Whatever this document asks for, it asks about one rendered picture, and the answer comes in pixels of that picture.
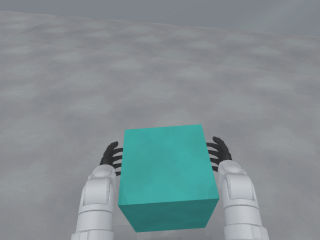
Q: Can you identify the right robot forearm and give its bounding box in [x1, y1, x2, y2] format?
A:
[217, 160, 270, 240]

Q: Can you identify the left robot forearm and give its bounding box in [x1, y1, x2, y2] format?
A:
[71, 164, 117, 240]

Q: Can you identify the carton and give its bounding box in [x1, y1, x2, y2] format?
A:
[118, 124, 220, 233]

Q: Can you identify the robot left hand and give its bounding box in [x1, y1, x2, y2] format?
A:
[100, 141, 123, 176]

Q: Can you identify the robot right hand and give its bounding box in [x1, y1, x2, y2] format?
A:
[206, 136, 232, 172]

